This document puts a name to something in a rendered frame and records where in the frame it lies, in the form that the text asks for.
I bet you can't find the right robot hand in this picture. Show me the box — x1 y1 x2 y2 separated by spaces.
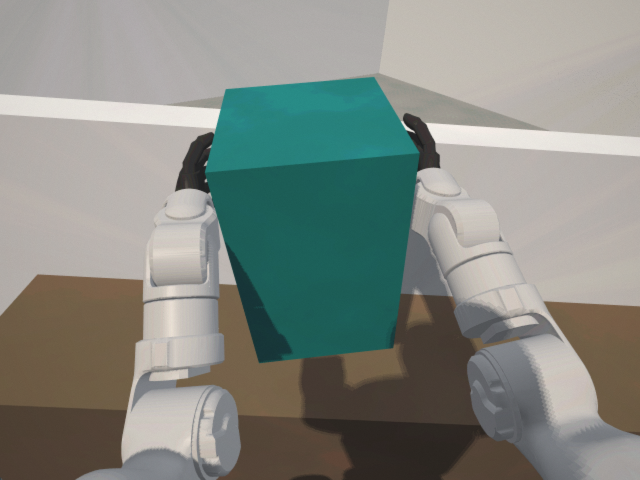
403 113 441 172

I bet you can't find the right robot forearm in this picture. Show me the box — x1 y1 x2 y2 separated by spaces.
410 168 598 412

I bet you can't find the right robot upper arm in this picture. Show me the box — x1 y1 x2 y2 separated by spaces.
467 334 640 480

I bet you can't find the carton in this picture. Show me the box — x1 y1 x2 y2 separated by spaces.
205 77 420 363

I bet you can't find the left robot upper arm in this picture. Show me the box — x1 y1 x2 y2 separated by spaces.
76 385 241 480

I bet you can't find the left robot forearm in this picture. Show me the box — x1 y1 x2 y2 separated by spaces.
121 189 225 463

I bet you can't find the pedestal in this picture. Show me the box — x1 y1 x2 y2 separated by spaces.
0 274 640 480

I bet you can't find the left robot hand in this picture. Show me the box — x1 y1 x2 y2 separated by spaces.
175 132 215 208

